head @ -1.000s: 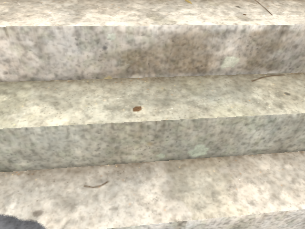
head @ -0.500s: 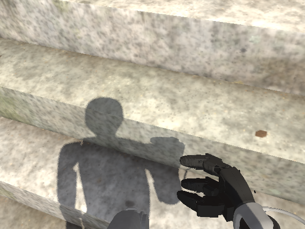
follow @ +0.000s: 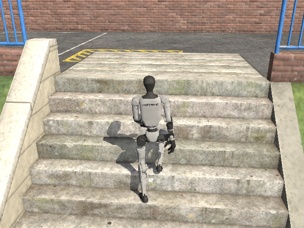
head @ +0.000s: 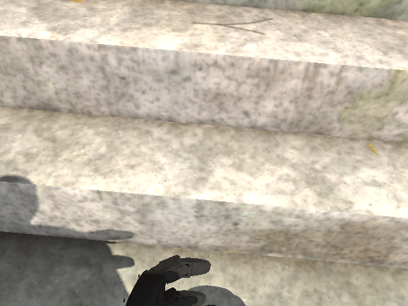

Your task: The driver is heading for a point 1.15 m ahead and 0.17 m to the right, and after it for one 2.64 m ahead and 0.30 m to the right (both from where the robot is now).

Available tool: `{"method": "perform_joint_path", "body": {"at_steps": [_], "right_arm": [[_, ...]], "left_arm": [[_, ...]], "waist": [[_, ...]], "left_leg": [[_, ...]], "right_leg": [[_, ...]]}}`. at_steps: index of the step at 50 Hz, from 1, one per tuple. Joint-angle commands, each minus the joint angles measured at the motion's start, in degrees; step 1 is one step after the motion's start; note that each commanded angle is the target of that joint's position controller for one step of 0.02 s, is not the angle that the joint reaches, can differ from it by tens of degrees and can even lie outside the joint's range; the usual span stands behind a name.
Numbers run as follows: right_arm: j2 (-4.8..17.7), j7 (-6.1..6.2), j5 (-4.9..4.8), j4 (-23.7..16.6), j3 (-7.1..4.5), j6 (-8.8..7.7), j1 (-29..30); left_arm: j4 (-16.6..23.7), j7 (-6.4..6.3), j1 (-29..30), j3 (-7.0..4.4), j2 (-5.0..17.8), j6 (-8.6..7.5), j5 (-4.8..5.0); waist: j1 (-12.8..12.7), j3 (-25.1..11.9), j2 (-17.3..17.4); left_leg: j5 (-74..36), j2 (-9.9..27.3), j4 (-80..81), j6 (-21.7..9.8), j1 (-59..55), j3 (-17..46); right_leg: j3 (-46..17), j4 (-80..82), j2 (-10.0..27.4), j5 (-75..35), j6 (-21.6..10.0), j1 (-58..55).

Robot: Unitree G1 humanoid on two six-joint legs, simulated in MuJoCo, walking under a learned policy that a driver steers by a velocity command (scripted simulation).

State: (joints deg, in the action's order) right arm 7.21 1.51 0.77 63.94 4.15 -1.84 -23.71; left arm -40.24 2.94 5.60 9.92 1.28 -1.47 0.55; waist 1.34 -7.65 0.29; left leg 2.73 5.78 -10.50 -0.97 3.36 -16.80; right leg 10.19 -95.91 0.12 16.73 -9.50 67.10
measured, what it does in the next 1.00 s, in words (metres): climbs, turning right: left foot 0.21 m higher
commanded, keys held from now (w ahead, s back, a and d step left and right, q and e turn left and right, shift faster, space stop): w+e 0.48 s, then w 0.24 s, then w+q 0.28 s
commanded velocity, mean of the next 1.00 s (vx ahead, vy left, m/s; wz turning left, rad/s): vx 0.50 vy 0.00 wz -0.31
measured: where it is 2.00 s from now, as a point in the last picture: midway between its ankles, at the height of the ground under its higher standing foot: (330, 21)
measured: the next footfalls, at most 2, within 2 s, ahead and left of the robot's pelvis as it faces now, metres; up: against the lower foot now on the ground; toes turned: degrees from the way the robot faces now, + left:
left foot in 0.48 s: +0.42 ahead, +0.03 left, +0.41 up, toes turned -14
right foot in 1.04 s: +0.59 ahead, -0.42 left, +0.62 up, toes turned -30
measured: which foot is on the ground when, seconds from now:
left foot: down 0.00-0.06, up 0.08-0.46, down 0.48-1.00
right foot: down 0.00-0.52, up 0.54-1.00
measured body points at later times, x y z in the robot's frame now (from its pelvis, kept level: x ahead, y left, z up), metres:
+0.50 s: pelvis +0.24 -0.02 +0.22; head +0.25 -0.05 +0.67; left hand +0.21 +0.18 +0.08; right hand +0.50 -0.18 +0.20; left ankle +0.38 +0.04 -0.36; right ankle +0.10 -0.06 -0.53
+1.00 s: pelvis +0.45 -0.17 +0.39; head +0.49 -0.16 +0.84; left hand +0.74 -0.22 +0.35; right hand +0.27 -0.29 +0.25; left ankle +0.38 +0.04 -0.35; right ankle +0.54 -0.37 -0.10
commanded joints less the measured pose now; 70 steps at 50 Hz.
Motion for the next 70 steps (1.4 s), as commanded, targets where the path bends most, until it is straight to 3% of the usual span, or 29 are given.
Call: {"method": "perform_joint_path", "body": {"at_steps": [1,3,4,5,7,10,16,20,22,24,25,26,27,30,32,34,37,41,46,48,50,52,53,54,55,57,59,61,70], "right_arm": [[16.5,1.99,-0.77,-1.6,-3.13,-0.57,-2.7],[18.3,0.28,0.06,-8.7,-4.72,-2.43,4.0],[14.6,-1.85,0.66,-12.8,-4.32,-4.11,10.0],[10.1,-3.62,0.32,-15.2,-4.49,-4.71,17.6],[2.0,-6.29,0.33,-24.8,-2.43,-6.07,24.9],[-4.3,-5.84,2.09,-27.3,1.03,-7.26,19.0],[-5.6,-3.76,1.39,-29.5,4.06,-6.59,23.2],[-8.9,-1.90,2.63,-41.9,7.09,-7.43,50.7],[-5.0,-1.30,1.45,-41.2,3.69,-7.07,45.0],[9.1,-1.61,0.99,-32.8,-3.54,-6.17,16.7],[16.4,-2.35,2.13,-27.5,-6.10,-6.14,1.8],[18.6,-1.67,3.58,-22.4,-7.39,-4.37,-5.7],[15.7,0.37,4.44,-19.8,-7.31,-2.09,-3.7],[-3.9,1.76,1.07,-12.1,-2.51,0.29,12.8],[-8.8,-0.01,2.42,-7.4,-1.22,-0.66,13.4],[-5.2,-2.19,2.51,-5.5,-1.56,-1.33,11.6],[-0.1,-2.84,2.19,-7.8,-1.50,-2.76,15.0],[6.1,-1.86,0.93,-5.6,-3.31,-2.89,-2.4],[4.0,2.38,0.05,-5.4,-5.05,-0.03,-15.1],[4.7,3.30,-0.88,-5.5,-5.70,0.45,-14.1],[8.0,2.52,-4.03,-4.7,-6.80,0.40,-13.3],[14.1,-0.48,-0.58,-3.9,-7.10,-2.73,-12.1],[15.8,-0.53,-1.13,-7.9,-8.36,-4.44,-3.7],[11.7,-1.31,-0.97,-9.9,-7.99,-6.00,-1.7],[6.9,-2.55,-1.88,-7.4,-8.21,-6.18,0.1],[-2.7,-4.68,-2.12,-17.0,-6.20,-4.95,12.7],[-2.7,-4.56,-1.43,-21.5,-4.69,-2.39,13.4],[-5.1,-5.17,-1.80,-22.3,-2.69,-1.24,10.2],[-0.4,-2.14,-2.08,-32.1,0.10,1.57,25.9]], "left_arm": [[2.8,2.12,-5.0,-4.49,9.2,-1.34,-2.61],[-0.3,2.74,-14.8,-8.27,17.0,0.09,-2.55],[-3.3,0.74,-22.3,-10.54,22.4,1.70,-3.10],[-4.6,-1.41,-22.1,-11.20,23.6,2.41,-4.44],[-9.4,-0.70,-23.2,-6.74,8.6,1.06,-4.08],[-14.5,1.34,-20.8,-6.52,4.0,-0.77,-2.48],[-16.9,-0.04,-28.4,-7.40,7.4,-0.74,-3.38],[-17.0,-3.77,-38.6,-9.20,9.8,0.71,0.06],[-18.3,-5.39,-39.8,-9.89,12.0,-0.40,-0.41],[-15.3,-5.34,-29.0,-12.35,20.6,-2.80,-1.63],[-11.8,-5.06,-20.7,-12.71,21.4,-4.41,-2.61],[-10.6,-2.48,-21.4,-11.89,14.3,-5.75,-1.52],[-9.9,-0.15,-17.2,-10.92,9.4,-6.06,-1.99],[0.7,2.39,-12.7,-8.84,5.1,-3.07,-2.59],[0.8,1.74,-18.8,-7.01,2.3,-2.05,-0.88],[1.6,1.16,-18.2,-4.75,-1.0,-2.89,0.28],[4.0,-1.05,-12.6,-4.43,4.3,-2.66,-0.37],[4.2,-2.37,-6.6,-4.02,3.6,-1.96,-0.64],[16.0,0.51,15.6,-0.35,-1.1,-5.03,-0.50],[20.5,1.03,18.9,0.59,-1.8,-5.22,-0.39],[21.9,1.08,22.0,1.27,-2.1,-5.09,-0.03],[14.2,-0.84,-6.1,-7.06,11.6,-4.70,0.09],[10.1,-1.67,-22.7,-11.22,19.8,-4.31,-1.51],[6.2,-3.10,-32.8,-14.56,28.3,-2.57,-4.29],[3.9,-3.43,-34.1,-14.18,27.4,-1.58,-5.51],[-2.3,-2.87,-21.8,-11.83,17.8,0.12,-1.55],[-8.9,-2.24,-13.7,-8.54,3.4,-0.24,-2.85],[-10.4,-2.09,-13.0,-8.39,1.1,-1.09,-3.22],[-12.1,-3.84,-20.9,-8.18,12.5,0.28,-3.40]], "waist": [[-8.4,-9.1,17.2],[-10.5,-15.9,8.2],[-12.1,-16.4,-10.4],[-9.8,-10.7,-15.3],[-3.4,3.6,-5.3],[3.9,8.7,2.6],[1.6,7.9,-4.4],[-6.1,7.9,-6.0],[-0.6,-6.5,-10.3],[13.3,-16.2,-20.1],[17.9,-24.1,-9.9],[14.4,-28.7,15.0],[13.3,-24.6,23.9],[-3.0,11.8,1.8],[-8.3,13.1,-3.1],[-9.2,12.3,-2.9],[-9.4,10.3,-1.2],[-1.3,5.9,2.2],[8.7,9.0,6.3],[7.1,10.5,6.1],[4.3,6.9,10.4],[-8.9,-11.7,18.1],[-16.8,-20.3,11.2],[-18.2,-29.9,-9.2],[-16.3,-31.8,-13.8],[-6.8,-11.9,-14.3],[2.4,2.7,-7.9],[6.0,6.2,-6.7],[4.1,13.1,-3.8]], "left_leg": [[-118.1,14.9,-20.0,-7.8,-15.3,4.2],[-94.6,10.7,-36.6,-10.9,0.5,5.7],[-50.9,1.3,-53.4,-9.7,21.3,8.9],[-5.6,-9.9,-89.1,-5.2,37.0,17.8],[1.6,-8.0,-115.8,-8.9,55.1,25.6],[2.9,-5.5,-120.5,-10.7,67.2,24.1],[-3.1,-3.9,-123.5,-5.2,78.2,14.3],[7.0,-3.4,-89.1,-1.6,64.5,6.2],[18.3,-9.5,-72.5,-3.9,29.6,-0.3],[34.4,-7.9,-60.6,-6.6,17.0,14.6],[35.8,-1.6,-50.5,-9.5,1.6,30.9],[30.1,8.1,-28.2,-17.9,-15.1,56.9],[35.2,14.7,-8.8,-23.2,-10.4,82.9],[48.2,12.3,-15.4,-14.0,30.3,54.0],[33.8,10.1,-16.5,-7.8,34.3,38.7],[17.8,7.9,-13.3,-6.4,31.8,24.9],[10.7,3.5,-8.7,-8.6,40.3,12.7],[13.1,9.5,-7.0,-11.4,8.3,24.6],[12.5,14.1,-3.8,-10.2,-13.7,34.5],[10.8,14.9,3.8,-10.1,-2.6,33.4],[-10.7,10.2,13.2,-10.5,23.6,23.8],[-83.2,8.8,-9.4,-8.7,5.8,19.5],[-84.7,6.4,-30.8,-5.1,18.7,19.7],[-45.1,-3.3,-51.3,-3.5,30.1,22.5],[-3.2,-9.2,-85.0,-1.5,36.6,28.6],[0.5,-5.8,-111.6,-3.8,54.8,30.4],[-2.8,-2.6,-114.6,-8.1,58.5,25.9],[-4.6,-3.0,-113.1,-10.2,59.5,26.8],[-2.1,-6.1,-109.9,-5.3,71.7,12.6]], "right_leg": [[2.5,23.8,-5.8,23.3,-3.9,-22.6],[-19.2,43.1,-1.9,12.6,-5.4,-46.2],[-47.2,63.9,6.2,21.3,-10.1,-57.3],[-68.1,81.7,11.1,23.7,-12.8,-56.4],[-53.7,71.4,9.6,22.4,-5.8,-42.7],[-32.4,68.6,2.3,2.1,1.7,-45.5],[-30.1,73.8,3.2,-8.1,1.3,-43.7],[-33.4,90.3,5.4,-16.7,-1.6,-37.4],[-24.9,87.6,5.5,-70.1,-1.3,-40.2],[-26.0,66.6,8.3,-112.1,-3.8,-59.6],[-26.8,49.9,7.4,-111.1,-6.0,-55.6],[-25.7,30.7,-1.6,-68.2,-3.4,-36.8],[-29.2,0.0,-10.8,-19.0,1.1,-23.6],[-24.0,-26.1,-5.4,-11.3,-0.2,-6.6],[-25.0,-33.8,-4.3,-13.2,-2.1,-3.5],[-23.1,-32.0,-2.2,-16.4,-1.6,3.2],[-18.3,-16.0,-0.9,-25.9,2.9,-5.4],[-13.7,-23.9,5.5,-16.2,6.6,15.3],[-13.5,-20.6,14.7,0.2,11.0,38.4],[-13.3,-11.3,16.0,-1.4,11.0,25.7],[-1.5,18.6,9.7,14.2,8.2,-26.0],[-3.8,23.5,1.4,10.7,4.2,-48.5],[-25.8,29.9,12.1,4.0,-0.7,-65.6],[-54.3,58.0,24.2,6.9,-6.8,-77.8],[-72.9,75.9,31.1,18.5,-9.8,-74.3],[-55.2,74.5,28.9,27.7,-1.7,-57.4],[-28.2,66.7,24.2,18.1,5.6,-42.0],[-12.7,69.7,21.4,2.1,8.7,-40.8],[11.3,88.1,16.4,-6.8,5.8,-44.3]]}}
Velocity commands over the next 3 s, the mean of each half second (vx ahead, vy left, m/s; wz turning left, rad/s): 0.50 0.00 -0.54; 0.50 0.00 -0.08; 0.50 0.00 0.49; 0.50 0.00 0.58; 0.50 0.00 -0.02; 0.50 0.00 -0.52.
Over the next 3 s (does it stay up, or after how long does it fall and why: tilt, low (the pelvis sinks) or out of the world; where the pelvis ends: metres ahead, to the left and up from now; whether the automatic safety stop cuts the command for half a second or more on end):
stays up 1.47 -0.16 0.97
